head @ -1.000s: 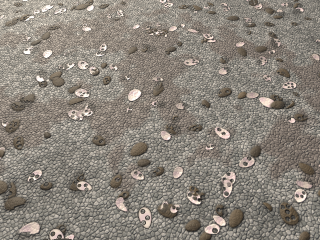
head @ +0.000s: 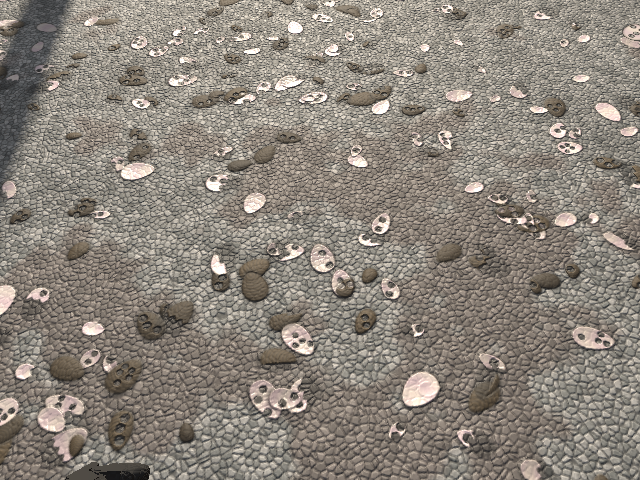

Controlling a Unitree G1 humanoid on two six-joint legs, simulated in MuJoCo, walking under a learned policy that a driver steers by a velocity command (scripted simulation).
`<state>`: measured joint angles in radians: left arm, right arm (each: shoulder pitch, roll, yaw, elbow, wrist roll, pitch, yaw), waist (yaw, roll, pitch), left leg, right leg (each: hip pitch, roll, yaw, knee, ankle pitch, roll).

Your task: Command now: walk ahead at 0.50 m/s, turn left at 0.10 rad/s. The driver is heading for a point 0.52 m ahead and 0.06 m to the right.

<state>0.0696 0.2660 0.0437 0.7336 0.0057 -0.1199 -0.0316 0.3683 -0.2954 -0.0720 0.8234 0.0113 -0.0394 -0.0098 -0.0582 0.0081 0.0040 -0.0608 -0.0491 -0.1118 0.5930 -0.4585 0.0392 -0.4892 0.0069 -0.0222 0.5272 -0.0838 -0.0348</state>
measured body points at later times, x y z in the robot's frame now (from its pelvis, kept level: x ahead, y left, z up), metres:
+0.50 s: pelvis +0.28 +0.02 +0.00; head +0.31 +0.02 +0.45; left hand +0.25 +0.30 -0.13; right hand +0.51 -0.21 -0.07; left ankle +0.41 +0.13 -0.72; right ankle +0.11 -0.11 -0.72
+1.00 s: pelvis +0.45 +0.02 +0.01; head +0.46 +0.00 +0.46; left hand +0.61 +0.27 -0.10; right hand +0.53 -0.25 -0.12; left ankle +0.41 +0.13 -0.72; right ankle +0.50 -0.11 -0.72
